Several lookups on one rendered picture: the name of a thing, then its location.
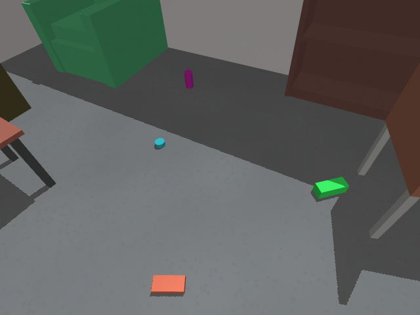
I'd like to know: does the coffee table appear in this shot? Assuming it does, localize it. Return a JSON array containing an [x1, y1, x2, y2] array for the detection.
[[0, 117, 56, 188]]

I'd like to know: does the chair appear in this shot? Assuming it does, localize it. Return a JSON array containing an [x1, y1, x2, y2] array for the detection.
[[358, 63, 420, 239]]

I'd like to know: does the armchair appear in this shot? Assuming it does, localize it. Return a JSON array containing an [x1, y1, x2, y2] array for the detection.
[[21, 0, 168, 88]]

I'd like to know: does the bookshelf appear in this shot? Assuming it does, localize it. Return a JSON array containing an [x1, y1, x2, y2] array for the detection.
[[284, 0, 420, 121]]

